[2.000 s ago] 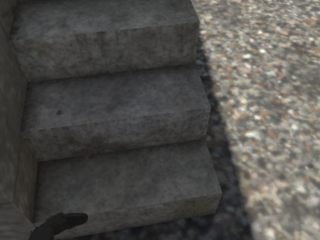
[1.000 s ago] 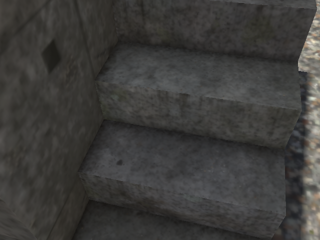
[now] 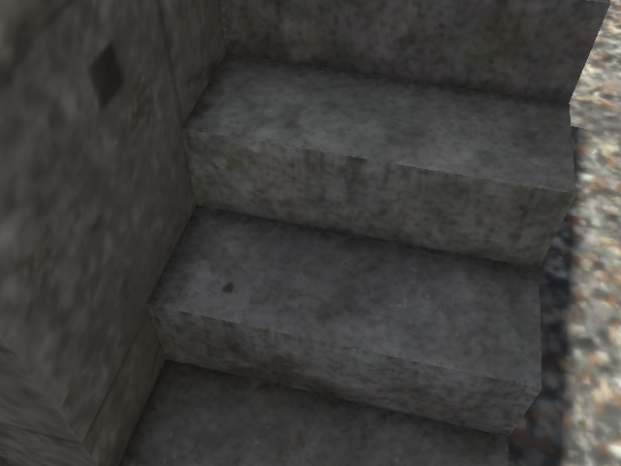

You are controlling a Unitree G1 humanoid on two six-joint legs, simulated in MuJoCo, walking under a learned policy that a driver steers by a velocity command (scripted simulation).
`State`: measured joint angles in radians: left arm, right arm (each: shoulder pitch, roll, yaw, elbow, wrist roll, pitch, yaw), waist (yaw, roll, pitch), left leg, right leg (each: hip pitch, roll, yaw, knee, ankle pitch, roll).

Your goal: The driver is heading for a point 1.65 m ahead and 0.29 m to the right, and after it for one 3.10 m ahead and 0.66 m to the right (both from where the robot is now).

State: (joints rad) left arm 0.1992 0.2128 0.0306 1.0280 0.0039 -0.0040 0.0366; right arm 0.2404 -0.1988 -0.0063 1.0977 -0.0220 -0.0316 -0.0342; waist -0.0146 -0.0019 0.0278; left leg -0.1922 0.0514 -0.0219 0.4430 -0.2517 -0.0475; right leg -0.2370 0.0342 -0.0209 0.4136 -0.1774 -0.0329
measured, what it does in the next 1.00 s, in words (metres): shifts its weight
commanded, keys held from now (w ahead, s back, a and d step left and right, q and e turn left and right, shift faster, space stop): no key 0.66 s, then w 0.34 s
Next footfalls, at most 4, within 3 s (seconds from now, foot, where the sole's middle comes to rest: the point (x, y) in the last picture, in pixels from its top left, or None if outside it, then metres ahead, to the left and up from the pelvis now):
1.44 right None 0.38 -0.15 -0.58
1.92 left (352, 286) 0.68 -0.06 -0.39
2.34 right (515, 138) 0.86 -0.34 -0.19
2.86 left None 1.16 -0.07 0.00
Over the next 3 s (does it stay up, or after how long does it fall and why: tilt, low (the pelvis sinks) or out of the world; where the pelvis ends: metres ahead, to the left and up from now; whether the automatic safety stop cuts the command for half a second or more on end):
stays up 1.05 -0.15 0.68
